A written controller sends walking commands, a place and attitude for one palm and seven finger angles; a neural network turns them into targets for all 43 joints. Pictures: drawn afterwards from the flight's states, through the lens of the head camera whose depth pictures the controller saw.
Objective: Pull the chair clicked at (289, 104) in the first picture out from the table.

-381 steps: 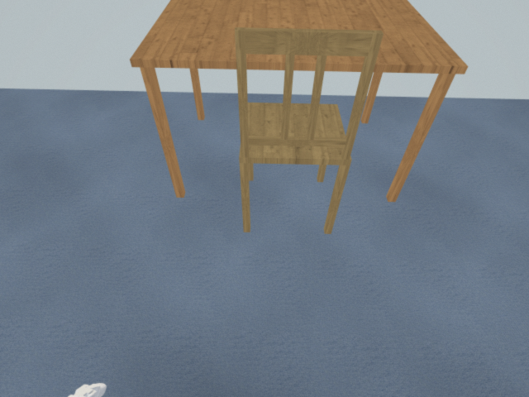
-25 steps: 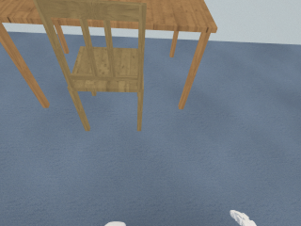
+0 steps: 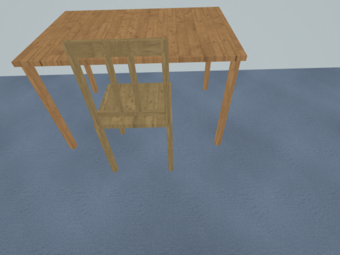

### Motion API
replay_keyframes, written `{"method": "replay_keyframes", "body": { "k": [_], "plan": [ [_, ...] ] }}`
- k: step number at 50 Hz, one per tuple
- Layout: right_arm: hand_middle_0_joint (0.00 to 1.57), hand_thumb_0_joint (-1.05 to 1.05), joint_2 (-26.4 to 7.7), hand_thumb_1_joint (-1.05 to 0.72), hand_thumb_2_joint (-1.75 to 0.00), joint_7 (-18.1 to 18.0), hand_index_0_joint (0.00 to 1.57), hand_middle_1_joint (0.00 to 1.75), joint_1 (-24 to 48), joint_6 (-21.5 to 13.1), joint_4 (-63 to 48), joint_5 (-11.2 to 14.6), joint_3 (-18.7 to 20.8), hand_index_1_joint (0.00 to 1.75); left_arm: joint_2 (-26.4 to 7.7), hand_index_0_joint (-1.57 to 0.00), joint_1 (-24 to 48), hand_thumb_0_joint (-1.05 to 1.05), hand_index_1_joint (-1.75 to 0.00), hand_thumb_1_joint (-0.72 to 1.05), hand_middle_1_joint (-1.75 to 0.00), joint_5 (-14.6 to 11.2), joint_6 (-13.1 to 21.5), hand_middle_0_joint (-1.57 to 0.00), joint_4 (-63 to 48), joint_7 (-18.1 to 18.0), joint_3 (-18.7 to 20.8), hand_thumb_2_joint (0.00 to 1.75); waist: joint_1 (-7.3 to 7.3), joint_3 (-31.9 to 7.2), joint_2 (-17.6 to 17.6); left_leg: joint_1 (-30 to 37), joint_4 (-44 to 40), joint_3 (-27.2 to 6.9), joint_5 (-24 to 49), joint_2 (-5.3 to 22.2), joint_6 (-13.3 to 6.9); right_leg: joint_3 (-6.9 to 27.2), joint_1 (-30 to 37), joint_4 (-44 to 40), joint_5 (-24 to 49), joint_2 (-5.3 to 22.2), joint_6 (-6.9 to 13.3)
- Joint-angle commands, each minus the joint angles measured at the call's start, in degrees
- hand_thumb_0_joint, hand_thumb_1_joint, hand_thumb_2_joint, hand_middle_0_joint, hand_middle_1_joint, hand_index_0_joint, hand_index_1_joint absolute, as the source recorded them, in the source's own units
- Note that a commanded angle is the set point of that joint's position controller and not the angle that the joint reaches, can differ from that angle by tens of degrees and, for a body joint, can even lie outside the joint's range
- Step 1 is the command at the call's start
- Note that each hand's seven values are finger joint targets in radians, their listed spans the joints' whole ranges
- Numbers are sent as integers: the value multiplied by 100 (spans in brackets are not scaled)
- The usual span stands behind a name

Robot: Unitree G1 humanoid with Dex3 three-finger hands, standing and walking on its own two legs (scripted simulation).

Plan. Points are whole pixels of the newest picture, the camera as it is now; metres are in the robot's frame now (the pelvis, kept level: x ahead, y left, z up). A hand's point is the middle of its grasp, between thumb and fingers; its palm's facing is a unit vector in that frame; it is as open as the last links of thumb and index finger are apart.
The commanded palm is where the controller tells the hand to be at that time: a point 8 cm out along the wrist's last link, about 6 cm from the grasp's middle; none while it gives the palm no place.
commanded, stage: take the last steps up to it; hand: left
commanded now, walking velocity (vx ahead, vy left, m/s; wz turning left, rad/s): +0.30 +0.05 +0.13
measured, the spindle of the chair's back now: (115, 86) +0.81 +0.28 -0.06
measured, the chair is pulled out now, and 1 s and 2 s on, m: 0.00 0.00 0.00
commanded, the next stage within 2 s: come to a stop and stand still in 0.96 s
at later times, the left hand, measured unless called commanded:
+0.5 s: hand out of the picture -0.02 +0.17 -0.17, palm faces +0.22 -0.97 -0.13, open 7.4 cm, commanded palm none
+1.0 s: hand (100, 175) +0.41 +0.27 -0.15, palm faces +0.02 -0.98 -0.19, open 7.4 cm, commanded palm none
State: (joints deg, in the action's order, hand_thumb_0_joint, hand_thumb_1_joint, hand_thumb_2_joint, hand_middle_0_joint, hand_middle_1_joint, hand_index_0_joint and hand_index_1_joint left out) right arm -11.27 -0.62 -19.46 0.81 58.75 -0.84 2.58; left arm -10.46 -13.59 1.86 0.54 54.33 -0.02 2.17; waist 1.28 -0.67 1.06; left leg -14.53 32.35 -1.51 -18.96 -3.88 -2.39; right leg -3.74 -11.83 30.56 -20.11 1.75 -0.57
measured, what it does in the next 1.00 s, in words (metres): walks ahead: left foot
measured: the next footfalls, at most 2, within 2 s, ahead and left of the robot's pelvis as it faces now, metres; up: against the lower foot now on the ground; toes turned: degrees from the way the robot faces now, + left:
left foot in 0.50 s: +0.26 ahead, +0.17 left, +0.00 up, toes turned +11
right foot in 1.06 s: +0.44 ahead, -0.03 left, +0.00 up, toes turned -5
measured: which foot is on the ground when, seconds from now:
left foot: up 0.00-0.48, down 0.50-1.00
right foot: down 0.00-0.50, up 0.52-1.00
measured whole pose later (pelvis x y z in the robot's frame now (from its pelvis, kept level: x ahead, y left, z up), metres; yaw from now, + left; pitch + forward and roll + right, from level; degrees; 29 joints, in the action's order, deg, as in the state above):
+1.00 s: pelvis +0.30 +0.09 +0.01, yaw +2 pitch -1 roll +1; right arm -7.3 -1.2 -22.9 -3.3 63.3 -1.5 1.7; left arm -9.4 -7.9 1.4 0.5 56.3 0.2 3.1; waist 2.9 2.5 -0.8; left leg -0.8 19.7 9.3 -18.1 -1.8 -2.8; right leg -4.2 -27.4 40.7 -12.4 5.1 1.1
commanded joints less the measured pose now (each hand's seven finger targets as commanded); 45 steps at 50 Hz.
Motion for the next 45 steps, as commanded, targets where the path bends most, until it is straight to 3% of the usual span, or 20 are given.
{"method": "replay_keyframes", "body": {
  "k": [1, 2, 4, 6, 7, 14, 18, 20, 22, 23, 24, 25, 26, 27, 29, 30, 33, 35, 40, 45],
  "plan": [
    [20, 0, -606, -90, -90, 112, 20, 30, 730, -149, -732, -103, 197, 30, -1222, -20, -1187, 0, -30, 90, -30, -59, 106, -20, 9, -141, 278, 90, -520, 975, -831, -2865, 2447, -227, -822, 410, 116, 3002, 705, -2772, -2491, 2445, 939],
    [20, 0, -562, -90, -90, 136, 20, 30, 608, -132, -541, -115, 206, 30, -1024, -20, -1023, 0, -30, 90, -30, -87, 221, -20, 42, -144, 246, 90, -410, 1010, -1120, -2712, 2704, -279, -274, 530, 114, 2871, 469, -2782, -2194, 2110, 767],
    [20, 0, -482, -90, -90, 185, 20, 30, 207, -83, -237, -102, 239, 30, -598, -20, -790, 0, -30, 90, -30, -108, 294, -20, 104, -135, 116, 90, -134, 1211, -842, -2410, 2972, -142, 407, 716, 193, 1711, 169, -2630, -1142, 1695, 573],
    [20, 0, -254, -90, -90, 196, 20, 30, -14, -62, -84, -82, 207, 30, -445, -20, -912, 0, -30, 90, -30, -116, 353, -20, 192, -123, 67, 90, -69, 1074, -665, -2318, 3063, 15, 877, 702, 301, 906, 288, -2496, 35, 1362, 476],
    [20, 0, -223, -90, -90, 195, 20, 30, 1, -58, -74, -69, 199, 30, -408, -20, -1071, 0, -30, 90, -30, -121, 378, -20, 273, -123, 50, 90, -95, 1044, -720, -2331, 3049, 67, 1017, 730, 341, 722, 376, -2477, 377, 1308, 463],
    [20, 0, -117, -90, -90, 234, 20, 30, 859, -130, -315, -42, 151, 30, -370, -20, -1950, 0, -30, 90, -30, -51, 487, -20, 832, -168, 43, 90, -365, 961, -792, -2790, 2224, 367, 1002, 930, 362, 549, 1277, -2138, 2170, 1488, 751],
    [20, 0, 63, -90, -90, 277, 20, 30, 1425, -212, -486, -28, 51, 30, -352, -20, -2125, 0, -30, 90, -30, -15, 444, -20, 1049, -206, 36, 90, -474, 1124, -1047, -2253, 1137, 704, 780, 809, 226, 341, 1221, -1911, 2970, 1465, 747],
    [20, 0, 71, -90, -90, 279, 20, 30, 1422, -267, -481, -10, 44, 30, -461, -20, -2043, 0, -30, 90, -30, 2, 404, -20, 1073, -214, 74, 90, -429, 1057, -1165, -1578, 695, 818, 506, 674, 87, 255, 1053, -1626, 3283, 1488, 723],
    [20, 0, -59, -90, -90, 194, 20, 30, 600, -343, -237, -33, 84, 30, -542, -20, -1866, 0, -30, 90, -30, -23, 388, -20, 1064, -205, 101, 90, -1, 585, -1005, -219, 69, 1050, 629, 321, -47, -58, 827, -524, 4207, 1263, 588],
    [20, 0, -272, -90, -90, 132, 20, 30, -265, -381, 33, -64, 136, 30, -493, -20, -1865, 0, -30, 90, -30, -53, 382, -20, 1081, -196, 97, 90, 354, 17, -684, 1019, -319, 920, 977, 352, -119, -191, 456, 655, 4000, 1067, 458],
    [20, 0, -953, -90, -90, 53, 20, 30, -986, -423, 204, -124, 282, 30, -203, -20, -2141, 0, -30, 90, -30, -102, 356, -20, 1027, -161, 63, 90, 529, -707, 516, 2466, -350, -525, 1216, 1650, -428, -463, -788, 2107, 1737, 519, 199],
    [20, 0, -1361, -90, -90, -12, 20, 30, -1457, -418, 279, -61, 366, 30, 13, -20, -2075, 0, -30, 90, -30, -154, 355, -20, 848, -134, 5, 90, 566, -1212, 1533, 3099, -1125, -2326, 1836, 2822, -881, -273, -1849, 3703, -1241, -79, 85],
    [20, 0, -1331, -90, -90, -44, 20, 30, -1243, -365, 261, 0, 359, 30, -118, -20, -1687, 0, -30, 90, -30, -136, 321, -20, 727, -163, 57, 90, 517, -943, 837, 2646, -1481, -2351, 1609, 2991, -1048, 250, -2066, 4362, -1256, 136, 230],
    [20, 0, -1067, -90, -90, -49, 20, 30, -692, -397, 176, 5, 308, 30, -87, -20, -1387, 0, -30, 90, -30, -120, 315, -20, 703, -151, 61, 90, 356, -493, 408, 1839, -1649, -1815, 1080, 2769, -985, 271, -2159, 4574, -834, 345, 252],
    [20, 0, -464, -90, -90, -59, 20, 30, 98, -476, -34, 17, 128, 30, -50, -20, -1215, 0, -30, 90, -30, -83, 246, -20, 774, -46, 107, 90, 23, 383, 199, 431, -1973, -1024, 790, 2355, -786, 373, -1944, 4376, -20, 648, 208],
    [20, 0, -301, -90, -90, -61, 20, 30, 174, -519, -10, 1, 67, 30, 100, -20, -1323, 0, -30, 90, -30, -36, 184, -20, 817, -20, 110, 90, -111, 584, 363, 42, -2103, -644, 1036, 2137, -653, 368, -1799, 4182, 226, 666, 170],
    [20, 0, -102, -90, -90, -70, 20, 30, 137, -599, 9, 16, 35, 30, 168, -20, -1384, 0, -30, 90, -30, -14, 72, -20, 746, -3, 127, 90, -287, 552, 534, -18, -2259, -126, 1609, 1910, -704, 283, -1790, 3679, 545, 616, 81],
    [20, 0, -113, -90, -90, -73, 20, 30, 75, -635, -50, 12, 58, 30, 122, -20, -1202, 0, -30, 90, -30, -3, 41, -20, 597, 19, 161, 90, -329, 576, 257, 165, -2364, -116, 1831, 1918, -826, 325, -2056, 3410, 812, 628, 35],
    [20, 0, -295, -90, -90, -77, 20, 30, -145, -614, -29, 2, 75, 30, -92, -20, -360, 0, -30, 90, -30, -19, -4, -20, 230, 46, 187, 90, -232, 757, 220, 693, -2338, -34, 2359, 1928, -862, 295, -2453, 2526, 1140, 612, -35],
    [20, 0, -413, -90, -90, -88, 20, 30, -466, -546, 128, -62, 77, 30, -114, -20, 439, 0, -30, 90, -30, -52, 37, -20, -68, 49, 127, 90, 19, 796, 258, 1111, -1969, 39, 3107, 1969, -886, 58, -2169, 1368, 875, 437, 75]
  ]
}}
